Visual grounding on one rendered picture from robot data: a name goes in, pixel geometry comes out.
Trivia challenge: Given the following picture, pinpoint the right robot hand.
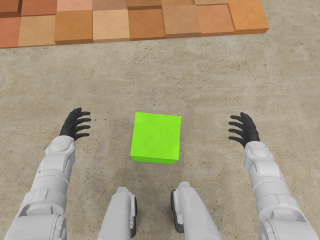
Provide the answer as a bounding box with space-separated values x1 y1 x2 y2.
228 112 260 149

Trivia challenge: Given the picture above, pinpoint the right robot foot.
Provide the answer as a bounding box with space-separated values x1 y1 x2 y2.
170 190 184 234

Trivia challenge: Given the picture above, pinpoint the right robot forearm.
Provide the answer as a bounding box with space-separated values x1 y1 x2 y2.
243 141 320 240

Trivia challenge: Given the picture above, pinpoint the carton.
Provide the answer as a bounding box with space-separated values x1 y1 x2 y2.
130 112 181 165

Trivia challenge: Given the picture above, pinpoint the left robot hand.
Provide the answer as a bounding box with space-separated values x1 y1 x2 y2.
59 107 91 141

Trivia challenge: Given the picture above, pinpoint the robot left shin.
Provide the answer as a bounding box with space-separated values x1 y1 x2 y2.
111 187 134 229

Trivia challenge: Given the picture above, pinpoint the left robot forearm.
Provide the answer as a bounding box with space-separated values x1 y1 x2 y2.
4 135 76 240

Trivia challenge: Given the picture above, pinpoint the robot right upper arm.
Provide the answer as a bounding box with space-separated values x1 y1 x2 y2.
258 218 318 240

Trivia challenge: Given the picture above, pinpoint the robot left upper arm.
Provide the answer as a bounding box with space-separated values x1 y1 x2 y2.
7 213 67 240

